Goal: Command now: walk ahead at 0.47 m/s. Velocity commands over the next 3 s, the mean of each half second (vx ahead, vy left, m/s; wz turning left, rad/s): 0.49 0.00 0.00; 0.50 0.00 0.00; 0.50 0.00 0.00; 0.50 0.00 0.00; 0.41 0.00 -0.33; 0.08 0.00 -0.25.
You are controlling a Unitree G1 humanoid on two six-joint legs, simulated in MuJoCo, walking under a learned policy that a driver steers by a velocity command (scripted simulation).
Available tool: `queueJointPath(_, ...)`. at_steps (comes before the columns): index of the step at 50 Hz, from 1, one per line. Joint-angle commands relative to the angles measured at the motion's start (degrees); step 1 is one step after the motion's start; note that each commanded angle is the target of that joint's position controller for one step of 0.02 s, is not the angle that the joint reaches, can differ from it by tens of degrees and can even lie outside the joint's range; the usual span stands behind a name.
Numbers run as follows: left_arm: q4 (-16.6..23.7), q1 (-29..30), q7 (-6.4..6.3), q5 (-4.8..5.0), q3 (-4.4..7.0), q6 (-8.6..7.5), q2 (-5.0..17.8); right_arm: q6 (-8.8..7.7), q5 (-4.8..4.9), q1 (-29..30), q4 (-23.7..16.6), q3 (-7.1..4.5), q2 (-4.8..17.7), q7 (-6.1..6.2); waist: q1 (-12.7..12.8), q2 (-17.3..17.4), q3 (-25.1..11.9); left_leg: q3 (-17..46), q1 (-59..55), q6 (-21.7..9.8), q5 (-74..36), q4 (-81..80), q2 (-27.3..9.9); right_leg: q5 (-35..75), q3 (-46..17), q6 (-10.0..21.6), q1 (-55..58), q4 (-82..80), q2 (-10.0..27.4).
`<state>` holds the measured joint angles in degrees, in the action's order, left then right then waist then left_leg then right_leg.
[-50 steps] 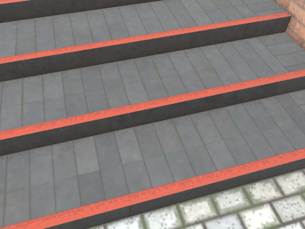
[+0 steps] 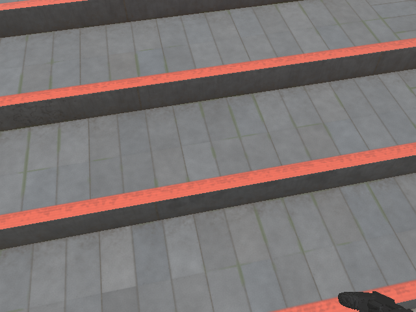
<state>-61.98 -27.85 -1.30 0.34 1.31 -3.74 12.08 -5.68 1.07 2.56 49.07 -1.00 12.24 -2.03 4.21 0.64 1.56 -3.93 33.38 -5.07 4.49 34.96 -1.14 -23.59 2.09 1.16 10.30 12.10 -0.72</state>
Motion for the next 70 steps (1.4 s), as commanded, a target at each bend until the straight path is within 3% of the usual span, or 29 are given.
queueJointPath(1, 3.76, 4.4, -0.12, -0.14, 1.69, 0.19, 10.2, -0.26, -0.17, -22.0, 3.88, -4.56, 10.8, 0.44, -15.8, -8.72, -9.04, -0.36, -31.06, -4.17, -3.21, -4.14, 2.72, 66.66, -1.33, 4.41, -13.26, 28.38, 10.58)
queueJointPath(3, 4.89, -2.35, 1.34, -0.15, -1.08, -2.27, -1.22, 0.71, -2.03, -30.14, 5.79, -5.48, 17.72, 1.14, -10.54, 14.75, -22.62, 46.52, -58.78, -17.32, -0.7, -15.4, -24.11, -6.75, -5.86, -0.3, -45.86, 69.56, -4.8)
queueJointPath(4, 4.84, 0.01, 1.9, 1.69, -0.07, -3.78, 3.51, 0.53, -1.21, -26.26, 6.11, -4.83, 13.88, 0.97, -11.26, 7.75, -17.04, 48.39, -51.73, -16.55, 14.93, -21.01, -22.52, -4.88, -11.35, 0.93, -51.58, 74.31, -1.08)
queueJointPath(7, 8.17, 9.84, 1.04, 2.3, 1.6, -3.11, 6.72, 0.0, -1.94, -15.23, 4.94, -1.45, 3.87, -0.28, -5.37, -0.34, -0.77, 26.53, -26.5, -10.05, 16.36, -25.4, -15.29, 5.27, -5.61, 2.23, -52.37, 73.79, 6.81)
queueJointPath(13, 11.87, 12.5, 0.55, 0.92, -0.27, 0.6, -0.17, 1.24, -2.61, -22.67, 10.39, 0.1, 3.4, 0.5, -2.84, 4.56, 3.32, 12.71, -14.57, -9.59, 8.27, -25.6, -10.6, 7.83, -1.33, -0.74, -66.99, 87.89, 8.59)
queueJointPath(14, 16.77, 19.51, 1.19, -4.96, -1.18, 1.78, -1.87, 0.23, -3.17, -28.04, 12.48, -0.47, 4.3, 1.05, -3.42, 1.69, 4.03, 12.56, -12.71, -9.68, 11.64, -26.31, -9.75, 6.58, 2.66, -0.18, -69.02, 90.11, 6.29)
queueJointPath(15, 19.4, 23.77, 1.27, -5.26, -1.58, 2.17, -2.62, -0.34, -3.13, -29.09, 13.04, -0.42, 4.75, 1.36, -3.68, 1.9, 5.18, 12.99, -13.38, -9.22, 14.36, -26.89, -9.66, 6.66, 2.76, 0.1, -73.15, 89.86, 6.74)
queueJointPath(22, 31.58, 34.7, 1.96, -3.22, -4.33, 2.18, -2.58, 0.09, -1.45, -35.38, 15.21, -0.27, 4.81, 4.6, -5.59, 1.45, 1.12, 8.56, -29.6, -7.9, -4.91, -35.66, -10.81, 2.54, 4.52, 4.04, -72.19, 67.49, 8.78)
queueJointPath(26, 25.64, 17.37, 2.03, -1.04, -2.22, 1.44, 0.75, 0.53, -1.76, -33.25, 12.03, -1.19, 10.34, 3.27, 1.96, 7.09, -12.53, 2.91, -38.7, -5.16, -73.68, -13.16, -12.25, 1.48, 11.2, 7.29, -38.99, 47.56, -3.37)
queueJointPath(28, 21.37, 3.08, 1.51, -1.99, 0.22, -0.01, 6.4, -0.27, -0.25, -33.31, 10.2, -2.13, 9.74, 1.9, 6.74, 6.31, -23.48, 2.44, -30.26, -0.96, -57.19, 16.79, -8.6, -1.88, -9.57, 11.15, -18.39, 33.2, 5.07)
queueJointPath(29, 17.88, -0.24, 1.42, -2.38, 3.15, 0.4, 15.23, -0.57, 0.29, -35.92, 6.94, -1.52, 2.22, 0.37, 3.74, -15.66, -27.02, 3.2, -9.89, 3.17, 3.85, 42.7, 5.88, 6.59, -46.15, 17.03, -6.36, 12.16, 22.35)
queueJointPath(30, 14.45, -12.18, 4.07, -5.95, 0.75, 1.32, 11.93, -0.18, -4.96, -37.83, 10.54, -2.63, 5.83, -5.31, 9.02, -10.85, -18.25, 27.36, 9.16, -1.9, -0.88, 65.19, 10.04, -2.66, -58.24, 14.98, -7.36, 8.56, 18.02)
queueJointPath(31, 10.59, -5.43, 5.18, -4.57, 1.83, 0.14, 11.58, -0.96, -4.3, -31.94, 7.23, -3.85, 5.53, -5.42, 2.59, -8.09, -2.73, 26.84, 19.34, -3.41, -3.13, 73.31, 8.8, -6.78, -46.94, 10.8, -18.34, 8.98, 17.52)
queueJointPath(34, 11.19, 16.2, 2.74, -1.04, -0.58, -1.84, -3.12, 0.86, -3.6, -26.08, 0.05, -1.22, -0.47, 1.68, -10.65, 4.29, -5.44, 11.82, 9.32, -1.33, 4.87, 66.92, -0.31, 10.68, -21.72, 8.82, -31.78, 8.38, 15.35)
queueJointPath(43, 2.13, -5.96, 4.78, -8.69, -0.82, -2.53, -0.2, -0.37, -3.73, -10.33, -4.58, 0.93, -0.37, -1.24, -2.84, -3.37, -1.99, 15.5, 49.67, -7.63, 1.6, 77.83, 2.96, 17.92, -11.0, 9.25, -10.53, 7.3, 12.05)
queueJointPath(44, 3.87, -1.95, 3.37, 0.25, 0.5, -3.73, 3.34, 1.56, -2.46, -7.06, -7.3, 1.54, -4.93, 1.63, -6.02, 0.99, -1.27, 5.19, 39.29, -2.86, 7.2, 70.91, 1.09, 19.33, -8.47, 5.7, -18.72, 3.38, 11.88)
queueJointPath(45, 3.52, -2.48, 2.6, 0.57, -0.34, -4.47, 2.5, 2.61, -3.08, -2.44, -9.31, 2.04, -3.91, 2.45, -4.71, 0.83, 1.1, 1.38, 37.56, -0.85, 8.35, 67.47, 0.26, 19.84, -7.44, 5.08, -23.04, 1.81, 9.55)
queueJointPath(48, 0.58, -7.73, 0.5, -0.09, -0.61, -4.58, 1.86, 4.03, -3.27, 3.62, -13.54, 2.61, -2.95, 2.23, -2.49, -4.12, 2.58, -3.88, 36.87, 1.33, 9.33, 56.35, -2.26, 26.38, -6.96, 6.73, -19.37, -2.28, 8.45)
queueJointPath(49, -1.37, -14.7, 3.61, -9.76, -3.07, -4.24, -2.36, 3.91, -3.47, 3.28, -13.99, 3.47, -2.41, -0.09, -0.25, -9.5, -7.16, 5.06, 41.88, -0.83, -4.58, 51.24, -4.29, 27.28, -9.86, 10.25, -6.87, 1.26, 12.75)
queueJointPath(51, 1.06, -7.1, 6.88, -7.22, -2.3, -3.06, 0.61, 4.9, -3.62, 8.26, -13.46, 3.09, -1.22, -1.83, -1.52, -5.1, -1.79, -0.17, 35.42, -2.32, 3.3, 36.86, -3.9, 30.68, -6.11, 11.24, -8.98, -5.49, 14.89)
queueJointPath(52, 2.47, -7.24, 1.93, 0.87, 0.32, -2.83, 4.62, 4.52, -2.79, 7.56, -13.24, 3.48, -3.35, -0.45, -0.24, -1.29, 2.52, -9.69, 26.42, -0.91, 13.12, 35.12, -0.91, 45.72, -4.69, 9.27, -10.43, -9.0, 12.45)
queueJointPath(55, 1.33, -8.72, -0.23, -0.37, -0.34, -2.59, 6.68, 3.94, -0.8, -4.69, -9.3, 3.0, -3.17, 1.54, -6.45, -9.58, -2.63, -15.02, 2.31, -3.77, 22.14, 26.53, 8.04, 103.77, 0.71, 7.47, -9.45, 8.1, 13.75)
queueJointPath(56, -0.83, -7.62, 6.18, -8.68, 0.13, -3.74, 11.88, 4.49, -2.14, -2.8, -13.31, 2.61, -1.17, -1.54, -10.93, -18.87, -4.56, -0.6, -4.22, -4.47, 6.99, 20.44, 2.92, 104.15, -2.46, 8.73, -13.22, 10.31, 19.31)
queueJointPath(58, 2.53, -9.33, 9.54, -8.62, -0.21, -4.72, 5.25, 3.91, -1.21, -28.36, -1.22, -1.23, 10.19, -0.91, -13.79, 5.82, -25.0, 27.27, -47.24, -15.43, 14.28, 10.61, -4.52, 60.88, -5.28, 4.71, -43.56, 40.45, 5.87)
queueJointPath(59, 7.31, 4.06, 5.58, 1.37, 2.61, -5.0, 6.69, 4.36, -1.93, -34.87, 0.52, -4.29, 12.78, 1.9, -17.68, 8.13, -24.11, 48.97, -40.46, -18.09, 18.15, -9.14, -16.23, 9.6, -1.18, 3.35, -42.46, 67.05, -5.86)
queueJointPath(62, 14.28, 9.19, 2.86, -1.14, 1.32, -3.31, 0.34, 2.13, -2.87, -16.44, 1.84, -2.35, 3.24, 2.89, -5.05, -6.87, -1.25, 35.62, -14.04, -10.72, 23.15, -15.45, -14.58, 14.05, -8.66, 5.32, -51.63, 75.35, 2.59)
queueJointPath(66, 14.05, 10.53, 4.27, -4.99, -2.01, -0.77, -5.84, -1.31, -4.69, -15.94, 5.58, 0.41, -6.9, 1.96, -3.69, 5.28, -5.12, 21.42, -13.25, -9.74, 11.37, -17.08, -8.16, 14.79, -15.59, 10.13, -62.03, 83.93, 3.08)
queueJointPath(67, 15.96, 12.49, 4.72, -4.99, -1.59, -1.19, -3.54, -1.4, -6.38, -19.41, 7.57, 0.75, -6.28, 1.22, -3.27, 0.25, -6.22, 18.5, -15.98, -8.86, 8.15, -17.41, -7.89, 17.9, -16.19, 11.7, -66.56, 81.5, 1.76)
queueJointPath(70, 20.33, 16.57, 2.81, -2.78, -0.35, -0.11, 2.47, -2.47, -0.64, -20.34, 7.24, -1.75, 3.34, 2.27, -0.14, -2.31, 0.47, 6.83, -6.79, -6.21, 5.09, -26.22, -4.53, 22.62, -2.14, 3.42, -51.33, 53.97, 5.23)
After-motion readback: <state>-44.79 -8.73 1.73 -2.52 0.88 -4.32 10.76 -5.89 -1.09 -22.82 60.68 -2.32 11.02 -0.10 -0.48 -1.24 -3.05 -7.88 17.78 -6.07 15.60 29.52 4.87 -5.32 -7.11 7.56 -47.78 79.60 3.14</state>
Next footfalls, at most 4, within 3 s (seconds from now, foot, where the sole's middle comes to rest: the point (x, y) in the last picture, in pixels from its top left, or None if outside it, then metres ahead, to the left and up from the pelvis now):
0.04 left None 0.19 0.10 -0.76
0.54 right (265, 277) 0.53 -0.09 -0.65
1.12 left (225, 158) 0.88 0.05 -0.54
1.68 right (286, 111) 1.11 -0.16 -0.54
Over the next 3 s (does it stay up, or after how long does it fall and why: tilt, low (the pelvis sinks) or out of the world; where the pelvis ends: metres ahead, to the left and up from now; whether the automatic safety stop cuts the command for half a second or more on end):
stays up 1.55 -0.08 0.36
